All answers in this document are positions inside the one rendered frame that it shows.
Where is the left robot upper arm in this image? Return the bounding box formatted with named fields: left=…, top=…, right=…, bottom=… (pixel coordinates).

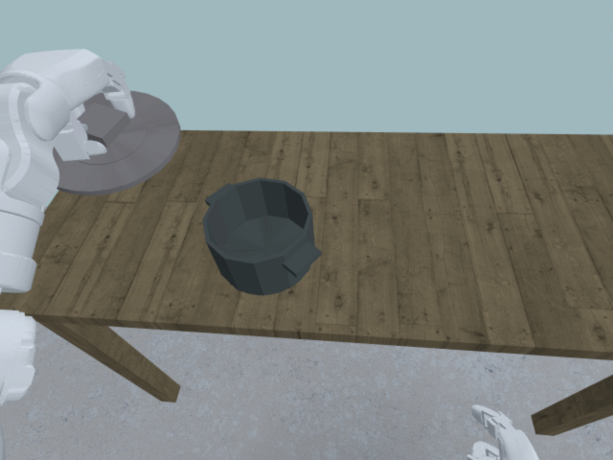
left=0, top=310, right=36, bottom=460

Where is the table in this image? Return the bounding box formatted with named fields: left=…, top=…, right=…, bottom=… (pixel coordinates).
left=0, top=130, right=613, bottom=436

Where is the knob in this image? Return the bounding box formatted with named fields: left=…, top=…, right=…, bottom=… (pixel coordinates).
left=77, top=103, right=131, bottom=148

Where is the robot left hand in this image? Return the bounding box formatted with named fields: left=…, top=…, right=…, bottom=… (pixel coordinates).
left=0, top=49, right=135, bottom=161

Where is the lid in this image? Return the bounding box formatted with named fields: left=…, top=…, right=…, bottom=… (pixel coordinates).
left=53, top=91, right=181, bottom=196

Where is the robot right hand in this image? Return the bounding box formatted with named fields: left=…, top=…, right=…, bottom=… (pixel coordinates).
left=467, top=404, right=539, bottom=460

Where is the robot left forearm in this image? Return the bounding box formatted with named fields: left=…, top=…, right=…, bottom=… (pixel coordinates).
left=0, top=70, right=70, bottom=293

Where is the pot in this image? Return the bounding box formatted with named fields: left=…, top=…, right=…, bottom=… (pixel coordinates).
left=203, top=177, right=322, bottom=296

